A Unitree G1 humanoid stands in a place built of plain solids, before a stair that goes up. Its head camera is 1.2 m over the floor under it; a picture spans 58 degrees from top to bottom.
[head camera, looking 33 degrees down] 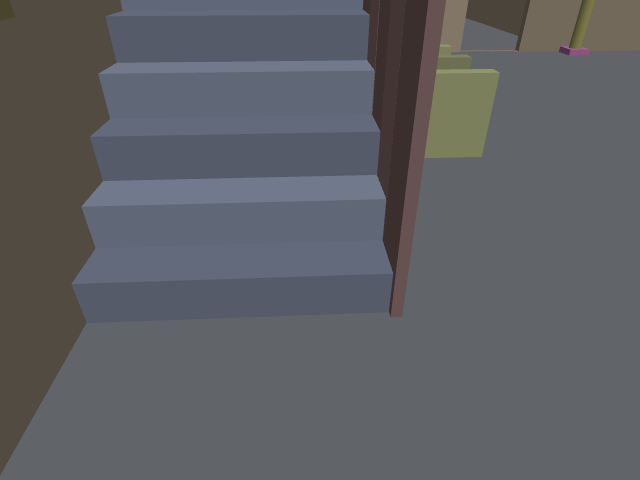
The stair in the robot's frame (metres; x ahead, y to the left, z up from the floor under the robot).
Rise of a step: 0.20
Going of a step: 0.23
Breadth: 1.20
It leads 3 degrees to the left of straight ahead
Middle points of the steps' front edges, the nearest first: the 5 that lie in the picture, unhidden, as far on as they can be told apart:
1.28 0.32 0.20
1.51 0.33 0.39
1.74 0.34 0.59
1.98 0.35 0.79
2.21 0.37 0.99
